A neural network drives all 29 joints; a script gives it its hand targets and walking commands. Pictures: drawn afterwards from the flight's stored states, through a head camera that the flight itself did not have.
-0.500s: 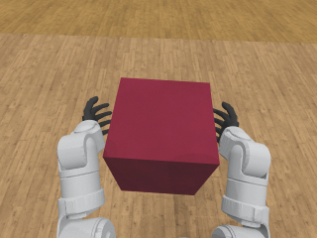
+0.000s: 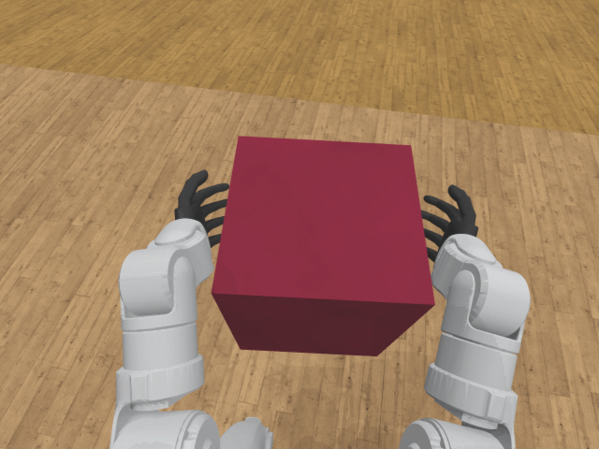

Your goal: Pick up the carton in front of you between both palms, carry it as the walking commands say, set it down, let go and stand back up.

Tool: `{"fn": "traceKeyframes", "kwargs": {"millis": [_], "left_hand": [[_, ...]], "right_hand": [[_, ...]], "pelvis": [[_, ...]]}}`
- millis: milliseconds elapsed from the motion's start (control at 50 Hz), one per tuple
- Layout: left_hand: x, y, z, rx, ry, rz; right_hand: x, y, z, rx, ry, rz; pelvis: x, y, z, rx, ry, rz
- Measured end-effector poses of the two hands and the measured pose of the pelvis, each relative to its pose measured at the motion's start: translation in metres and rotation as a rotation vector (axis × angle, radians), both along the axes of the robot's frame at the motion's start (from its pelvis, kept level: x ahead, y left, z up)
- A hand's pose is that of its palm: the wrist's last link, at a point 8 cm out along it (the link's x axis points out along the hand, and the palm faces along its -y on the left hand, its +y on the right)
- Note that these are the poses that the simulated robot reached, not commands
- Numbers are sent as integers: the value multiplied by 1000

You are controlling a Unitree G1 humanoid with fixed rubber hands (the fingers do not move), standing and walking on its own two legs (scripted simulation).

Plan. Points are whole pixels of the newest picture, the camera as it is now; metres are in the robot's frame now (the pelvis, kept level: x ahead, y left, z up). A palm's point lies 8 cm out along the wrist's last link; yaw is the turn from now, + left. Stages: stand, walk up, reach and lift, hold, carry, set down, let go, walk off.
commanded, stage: carry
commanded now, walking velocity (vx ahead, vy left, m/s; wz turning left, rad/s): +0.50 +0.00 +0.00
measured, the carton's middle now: (315, 259) +0.37 +0.03 +0.06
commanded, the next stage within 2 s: none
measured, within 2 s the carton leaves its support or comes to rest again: neither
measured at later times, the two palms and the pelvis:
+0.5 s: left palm (257, 74) +0.65 +0.16 +0.18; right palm (446, 91) +0.64 -0.14 +0.18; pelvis +0.30 +0.02 +0.03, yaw -1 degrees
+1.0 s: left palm out of the picture +0.95 +0.17 +0.21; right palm (428, 3) +0.94 -0.14 +0.21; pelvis +0.60 +0.04 +0.05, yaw -1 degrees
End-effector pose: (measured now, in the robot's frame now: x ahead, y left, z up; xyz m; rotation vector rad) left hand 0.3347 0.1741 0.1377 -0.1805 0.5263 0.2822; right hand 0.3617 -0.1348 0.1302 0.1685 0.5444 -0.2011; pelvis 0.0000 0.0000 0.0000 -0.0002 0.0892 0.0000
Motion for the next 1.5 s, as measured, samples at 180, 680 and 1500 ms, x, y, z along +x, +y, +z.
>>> {"fn": "traceKeyframes", "kwargs": {"millis": [180, 680, 1500], "left_hand": [[138, 1, 7, 45, -27, -102], [393, -2, 36, 8, 60, 13], [871, 3, 92, 0, 66, 8]], "right_hand": [[101, 0, 17, -42, -31, -61], [398, 1, 38, -15, 60, 32], [876, 4, 94, -11, 63, 25]], "pelvis": [[120, 32, -6, 27, -16, -28], [401, -6, 41, -8, -16, 4], [880, -1, 99, -6, -12, 3]]}}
